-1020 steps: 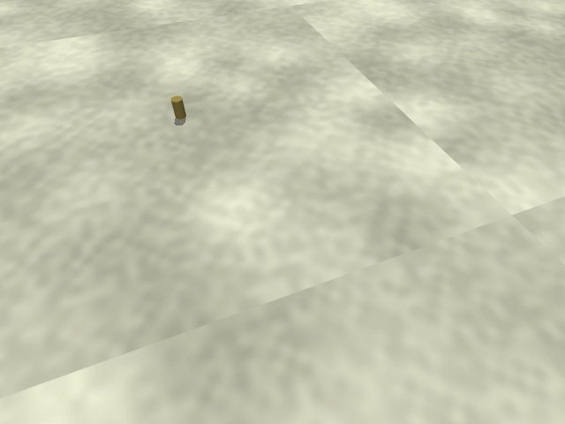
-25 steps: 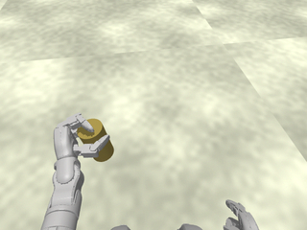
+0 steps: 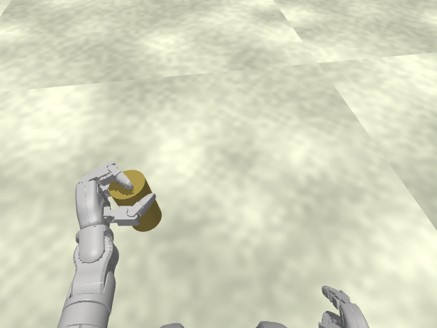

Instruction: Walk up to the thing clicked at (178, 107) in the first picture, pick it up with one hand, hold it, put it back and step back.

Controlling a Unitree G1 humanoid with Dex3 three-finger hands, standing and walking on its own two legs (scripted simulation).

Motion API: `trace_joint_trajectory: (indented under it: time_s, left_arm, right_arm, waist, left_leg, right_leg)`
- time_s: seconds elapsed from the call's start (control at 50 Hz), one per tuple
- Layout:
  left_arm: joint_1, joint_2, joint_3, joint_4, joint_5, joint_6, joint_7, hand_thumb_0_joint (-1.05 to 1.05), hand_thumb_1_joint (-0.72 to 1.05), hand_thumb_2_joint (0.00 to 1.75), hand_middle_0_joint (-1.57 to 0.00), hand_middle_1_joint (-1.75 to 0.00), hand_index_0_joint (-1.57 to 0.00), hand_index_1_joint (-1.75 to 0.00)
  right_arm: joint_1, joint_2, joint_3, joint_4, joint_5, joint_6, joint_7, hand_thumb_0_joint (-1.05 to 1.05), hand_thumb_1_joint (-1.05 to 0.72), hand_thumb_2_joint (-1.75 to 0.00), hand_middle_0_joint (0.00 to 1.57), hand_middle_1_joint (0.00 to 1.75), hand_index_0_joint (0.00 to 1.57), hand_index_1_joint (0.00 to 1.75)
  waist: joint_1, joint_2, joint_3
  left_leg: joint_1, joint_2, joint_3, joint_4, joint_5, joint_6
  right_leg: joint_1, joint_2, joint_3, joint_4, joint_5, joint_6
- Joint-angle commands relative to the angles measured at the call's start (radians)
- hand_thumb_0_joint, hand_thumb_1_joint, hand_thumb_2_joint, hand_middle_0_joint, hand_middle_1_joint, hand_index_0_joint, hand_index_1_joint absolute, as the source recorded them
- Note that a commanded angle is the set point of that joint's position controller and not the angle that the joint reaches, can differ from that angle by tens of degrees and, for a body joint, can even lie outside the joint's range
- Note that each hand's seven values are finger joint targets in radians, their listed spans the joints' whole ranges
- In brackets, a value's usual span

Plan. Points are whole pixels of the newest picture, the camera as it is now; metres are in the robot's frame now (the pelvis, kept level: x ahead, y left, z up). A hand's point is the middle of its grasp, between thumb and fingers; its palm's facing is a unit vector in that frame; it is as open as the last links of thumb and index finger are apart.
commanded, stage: hold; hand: left
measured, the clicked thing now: (137, 202) +0.34 +0.16 +0.01
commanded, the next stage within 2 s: crouch in 0.30 s
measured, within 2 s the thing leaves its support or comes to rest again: neither
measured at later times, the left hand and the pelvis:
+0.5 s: hand (126, 195) +0.33 +0.17 +0.05, palm faces +0.26 -0.97 -0.02, open 6.5 cm; pelvis -0.01 +0.00 +0.00, yaw +0 degrees
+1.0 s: hand (137, 224) +0.36 +0.20 -0.14, palm faces +0.32 -0.95 -0.02, open 6.3 cm; pelvis -0.04 +0.00 -0.14, yaw -1 degrees
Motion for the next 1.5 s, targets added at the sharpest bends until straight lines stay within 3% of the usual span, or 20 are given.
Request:
trace_joint_trajectory:
  time_s: [0.0, 0.14, 0.18, 0.22, 0.24, 0.28, 0.32, 0.36, 0.5, 0.66, 0.78, 0.86, 0.94, 0.96, 1.02, 1.18, 1.26, 1.34, 1.44, 1.48]
  left_arm:
    - [-0.271, 0.099, 0.015, -0.213, -0.006, -0.076, -0.009, 0.00, 0.30, 1.17, -1.24, -1.33, -1.26, -1.33]
    - [-0.290, 0.122, 0.037, -0.273, -0.007, -0.085, 0.001, 0.00, 0.25, 1.16, -1.23, -1.32, -1.24, -1.32]
    - [-0.235, 0.077, 0.002, -0.228, -0.004, -0.078, 0.001, 0.00, 0.23, 1.16, -1.24, -1.32, -1.25, -1.33]
    - [-0.267, 0.117, 0.039, -0.261, -0.006, -0.079, 0.005, 0.00, 0.23, 1.15, -1.23, -1.32, -1.25, -1.32]
    - [-0.248, 0.094, 0.014, -0.199, 0.002, -0.075, 0.005, 0.00, 0.24, 1.16, -1.23, -1.33, -1.24, -1.32]
    - [-0.285, 0.125, 0.050, -0.241, -0.006, -0.084, 0.004, 0.00, 0.28, 1.19, -1.26, -1.34, -1.27, -1.34]
    - [-0.275, 0.100, 0.018, -0.258, -0.008, -0.084, -0.002, 0.00, 0.27, 1.18, -1.25, -1.35, -1.27, -1.35]
    - [-0.258, 0.120, 0.040, -0.238, -0.004, -0.083, 0.001, 0.00, 0.27, 1.17, -1.25, -1.34, -1.26, -1.34]
    - [-0.256, 0.098, 0.042, -0.132, -0.001, -0.086, 0.002, 0.00, 0.32, 1.24, -1.19, -1.33, -1.22, -1.31]
    - [-0.353, 0.118, 0.099, 0.032, 0.016, -0.225, -0.005, 0.00, 0.32, 1.24, -1.20, -1.35, -1.23, -1.33]
    - [-0.462, 0.173, 0.154, 0.189, 0.025, -0.389, -0.021, 0.00, 0.37, 1.26, -1.24, -1.38, -1.27, -1.36]
    - [-0.540, 0.234, 0.194, 0.265, 0.022, -0.457, -0.029, 0.00, 0.34, 1.26, -1.24, -1.37, -1.27, -1.36]
    - [-0.621, 0.254, 0.220, 0.291, 0.016, -0.486, -0.032, 0.00, 0.34, 1.25, -1.23, -1.35, -1.25, -1.34]
    - [-0.618, 0.261, 0.227, 0.350, 0.020, -0.483, -0.032, 0.00, 0.34, 1.25, -1.25, -1.36, -1.27, -1.35]
    - [-0.669, 0.334, 0.287, 0.358, 0.023, -0.495, -0.037, 0.00, 0.37, 1.23, -1.25, -1.35, -1.27, -1.34]
    - [-0.747, 0.362, 0.316, 0.509, 0.033, -0.505, -0.063, 0.00, 0.36, 1.24, -1.27, -1.36, -1.29, -1.35]
    - [-0.865, 0.431, 0.347, 0.521, 0.048, -0.531, -0.063, 0.00, 0.32, 1.23, -1.28, -1.37, -1.30, -1.36]
    - [-0.925, 0.566, 0.425, 0.533, 0.063, -0.551, -0.069, 0.00, 0.28, 1.26, -1.28, -1.39, -1.30, -1.38]
    - [-0.941, 0.544, 0.414, 0.633, 0.080, -0.532, -0.094, 0.00, 0.27, 1.27, -1.29, -1.41, -1.31, -1.40]
    - [-0.959, 0.591, 0.428, 0.644, 0.082, -0.529, -0.102, 0.00, 0.25, 1.26, -1.27, -1.41, -1.29, -1.40]
  right_arm:
    - [-0.030, -0.125, -0.046, -0.122, -0.001, -0.038, -0.009, 0.00, -0.90, -0.90, 0.20, 0.30, 0.20, 0.30]
    - [-0.046, -0.125, -0.047, -0.134, -0.001, -0.039, -0.007, 0.00, -0.90, -0.90, 0.20, 0.30, 0.20, 0.30]
    - [-0.040, -0.125, -0.048, -0.137, -0.002, -0.040, -0.005, 0.00, -0.91, -0.90, 0.20, 0.30, 0.20, 0.30]
    - [-0.030, -0.130, -0.051, -0.135, 0.000, -0.039, -0.006, 0.00, -0.91, -0.90, 0.20, 0.30, 0.20, 0.30]
    - [-0.034, -0.131, -0.049, -0.134, -0.001, -0.038, -0.006, 0.00, -0.90, -0.90, 0.20, 0.30, 0.20, 0.30]
    - [-0.037, -0.131, -0.051, -0.135, -0.001, -0.040, -0.006, 0.00, -0.91, -0.90, 0.20, 0.30, 0.20, 0.30]
    - [-0.034, -0.129, -0.048, -0.141, 0.000, -0.040, -0.005, 0.00, -0.90, -0.90, 0.20, 0.30, 0.20, 0.30]
    - [-0.034, -0.130, -0.050, -0.138, 0.000, -0.038, -0.006, 0.00, -0.91, -0.90, 0.20, 0.30, 0.20, 0.30]
    - [-0.045, -0.128, -0.051, -0.129, -0.004, -0.047, -0.002, 0.00, -0.90, -0.90, 0.20, 0.30, 0.20, 0.30]
    - [-0.018, -0.136, -0.069, -0.092, -0.029, -0.053, 0.017, 0.00, -0.90, -0.90, 0.20, 0.30, 0.20, 0.30]
    - [-0.016, -0.144, -0.068, -0.085, -0.050, -0.063, 0.039, 0.00, -0.89, -0.90, 0.20, 0.30, 0.20, 0.30]
    - [0.001, -0.188, -0.069, -0.087, -0.063, -0.055, 0.055, 0.00, -0.89, -0.90, 0.20, 0.30, 0.20, 0.30]
    - [0.009, -0.194, -0.061, -0.076, -0.070, -0.044, 0.068, 0.00, -0.89, -0.90, 0.20, 0.30, 0.20, 0.30]
    - [0.016, -0.201, -0.065, -0.062, -0.071, -0.039, 0.068, 0.00, -0.89, -0.90, 0.20, 0.30, 0.20, 0.30]
    - [0.019, -0.210, -0.064, -0.056, -0.076, -0.026, 0.076, 0.00, -0.90, -0.90, 0.20, 0.30, 0.20, 0.30]
    - [0.026, -0.234, -0.052, -0.020, -0.089, -0.019, 0.094, 0.00, -0.91, -0.91, 0.20, 0.30, 0.20, 0.30]
    - [0.023, -0.248, -0.038, -0.010, -0.103, -0.013, 0.100, 0.00, -0.91, -0.90, 0.20, 0.30, 0.20, 0.30]
    - [0.021, -0.255, -0.021, 0.012, -0.116, -0.007, 0.101, 0.00, -0.91, -0.91, 0.20, 0.30, 0.20, 0.30]
    - [0.026, -0.274, -0.009, 0.015, -0.126, 0.002, 0.109, 0.00, -0.91, -0.91, 0.20, 0.30, 0.20, 0.30]
    - [0.016, -0.289, 0.003, 0.011, -0.131, 0.007, 0.108, 0.00, -0.91, -0.91, 0.20, 0.30, 0.20, 0.30]
  waist:
    - [-0.008, -0.015, -0.230]
    - [0.007, 0.014, -0.250]
    - [-0.002, -0.011, -0.248]
    - [0.005, 0.016, -0.279]
    - [-0.012, -0.015, -0.222]
    - [-0.003, -0.009, -0.253]
    - [0.000, -0.007, -0.267]
    - [0.007, -0.006, -0.268]
    - [-0.011, -0.043, -0.189]
    - [-0.031, -0.048, -0.238]
    - [-0.040, -0.001, -0.411]
    - [-0.034, 0.076, -0.584]
    - [-0.044, 0.079, -0.663]
    - [-0.065, 0.045, -0.647]
    - [-0.052, 0.043, -0.678]
    - [-0.097, 0.021, -0.709]
    - [-0.107, 0.109, -0.728]
    - [-0.103, 0.113, -0.736]
    - [-0.145, 0.137, -0.711]
    - [-0.149, 0.165, -0.685]
  left_leg:
    - [0.088, -0.032, 0.014, -0.105, 0.296, 0.017]
    - [0.092, -0.038, 0.016, -0.118, 0.240, 0.015]
    - [0.092, -0.030, 0.006, -0.122, 0.261, 0.013]
    - [0.109, -0.031, 0.010, -0.114, 0.278, 0.011]
    - [0.083, -0.027, 0.005, -0.120, 0.251, 0.013]
    - [0.090, -0.031, 0.009, -0.116, 0.248, 0.016]
    - [0.096, -0.029, 0.009, -0.118, 0.255, 0.014]
    - [0.096, -0.032, 0.010, -0.115, 0.265, 0.015]
    - [0.024, -0.033, 0.011, -0.100, 0.176, 0.021]
    - [-0.147, -0.034, 0.004, 0.055, 0.154, 0.024]
    - [-0.391, -0.041, -0.005, 0.308, 0.063, 0.026]
    - [-0.450, -0.037, -0.026, 0.446, 0.151, 0.018]
    - [-0.575, -0.035, -0.029, 0.563, 0.150, 0.020]
    - [-0.643, -0.037, -0.029, 0.595, 0.113, 0.026]
    - [-0.745, -0.040, -0.028, 0.662, 0.066, 0.028]
    - [-0.946, -0.035, -0.038, 0.856, -0.009, 0.030]
    - [-0.977, -0.034, -0.045, 0.925, -0.041, 0.018]
    - [-1.111, -0.035, -0.020, 1.021, -0.103, 0.024]
    - [-1.164, -0.034, -0.025, 1.079, -0.150, 0.022]
    - [-1.191, -0.033, -0.031, 1.104, -0.190, 0.023]
  right_leg:
    - [0.118, 0.026, -0.008, -0.089, 0.325, -0.013]
    - [0.128, 0.023, -0.005, -0.102, 0.262, -0.016]
    - [0.121, 0.033, -0.015, -0.085, 0.273, -0.020]
    - [0.128, 0.031, -0.012, -0.087, 0.289, -0.019]
    - [0.105, 0.035, -0.017, -0.086, 0.264, -0.020]
    - [0.116, 0.028, -0.010, -0.092, 0.270, -0.016]
    - [0.124, 0.030, -0.012, -0.087, 0.271, -0.019]
    - [0.128, 0.030, -0.011, -0.089, 0.281, -0.017]
    - [0.056, 0.026, -0.008, -0.088, 0.202, -0.016]
    - [-0.113, 0.014, 0.006, 0.066, 0.194, -0.022]
    - [-0.373, 0.013, 0.025, 0.298, 0.090, -0.032]
    - [-0.543, 0.025, 0.004, 0.472, 0.117, -0.047]
    - [-0.632, 0.024, 0.013, 0.581, 0.118, -0.046]
    - [-0.645, 0.025, 0.016, 0.599, 0.101, -0.041]
    - [-0.698, 0.024, 0.026, 0.662, 0.063, -0.041]
    - [-0.897, 0.025, 0.008, 0.841, -0.016, -0.042]
    - [-1.046, 0.026, -0.021, 0.951, -0.059, -0.053]
    - [-1.049, 0.024, -0.003, 1.014, -0.102, -0.041]
    - [-1.157, 0.030, -0.045, 1.105, -0.135, -0.042]
    - [-1.193, 0.030, -0.055, 1.131, -0.166, -0.041]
